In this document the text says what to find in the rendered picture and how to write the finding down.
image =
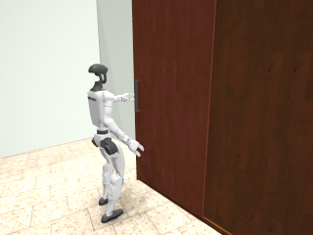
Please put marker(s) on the handle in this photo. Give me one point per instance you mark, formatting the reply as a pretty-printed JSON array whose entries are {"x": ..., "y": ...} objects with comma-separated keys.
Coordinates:
[{"x": 136, "y": 96}]

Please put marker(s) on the robot left hand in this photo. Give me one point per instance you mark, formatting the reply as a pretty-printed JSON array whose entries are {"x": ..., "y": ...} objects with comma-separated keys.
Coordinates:
[{"x": 125, "y": 97}]

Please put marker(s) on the left robot shin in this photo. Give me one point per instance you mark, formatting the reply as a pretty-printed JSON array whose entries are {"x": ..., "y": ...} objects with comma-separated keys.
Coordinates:
[{"x": 106, "y": 182}]

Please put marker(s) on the left robot forearm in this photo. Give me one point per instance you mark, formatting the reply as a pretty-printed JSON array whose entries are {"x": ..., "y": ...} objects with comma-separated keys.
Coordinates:
[{"x": 118, "y": 98}]

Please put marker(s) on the robot right upper arm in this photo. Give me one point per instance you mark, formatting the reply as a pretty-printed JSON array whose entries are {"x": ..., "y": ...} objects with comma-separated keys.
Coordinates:
[{"x": 108, "y": 99}]

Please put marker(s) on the wardrobe door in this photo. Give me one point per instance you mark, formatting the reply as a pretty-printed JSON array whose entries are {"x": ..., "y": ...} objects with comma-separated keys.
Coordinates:
[
  {"x": 259, "y": 164},
  {"x": 173, "y": 58}
]

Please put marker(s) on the robot left thigh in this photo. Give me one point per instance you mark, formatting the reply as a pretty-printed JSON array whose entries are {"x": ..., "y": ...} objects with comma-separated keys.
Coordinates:
[{"x": 108, "y": 166}]

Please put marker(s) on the robot right hand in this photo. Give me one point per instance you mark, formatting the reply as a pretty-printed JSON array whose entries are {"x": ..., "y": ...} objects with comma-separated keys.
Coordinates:
[{"x": 133, "y": 145}]

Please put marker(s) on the right robot forearm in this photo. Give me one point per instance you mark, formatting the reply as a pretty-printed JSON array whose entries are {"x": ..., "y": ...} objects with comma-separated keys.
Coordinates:
[{"x": 117, "y": 132}]

